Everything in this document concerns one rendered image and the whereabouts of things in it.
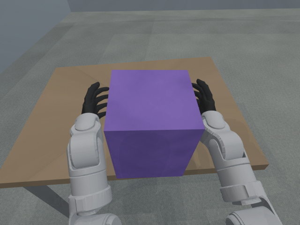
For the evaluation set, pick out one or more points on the carton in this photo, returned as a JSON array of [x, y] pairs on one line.
[[152, 124]]

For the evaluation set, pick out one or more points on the robot left forearm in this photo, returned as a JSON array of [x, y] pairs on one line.
[[87, 168]]

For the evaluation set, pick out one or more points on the robot left upper arm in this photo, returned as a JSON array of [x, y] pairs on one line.
[[101, 219]]

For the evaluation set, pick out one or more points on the robot right forearm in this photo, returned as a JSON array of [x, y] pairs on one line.
[[238, 182]]

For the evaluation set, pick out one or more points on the robot right upper arm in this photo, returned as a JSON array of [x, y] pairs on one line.
[[253, 216]]

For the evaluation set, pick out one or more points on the right robot hand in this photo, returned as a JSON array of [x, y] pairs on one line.
[[205, 100]]

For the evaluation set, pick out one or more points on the table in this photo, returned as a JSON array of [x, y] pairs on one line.
[[39, 156]]

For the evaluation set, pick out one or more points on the left robot hand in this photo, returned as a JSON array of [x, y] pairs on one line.
[[91, 101]]

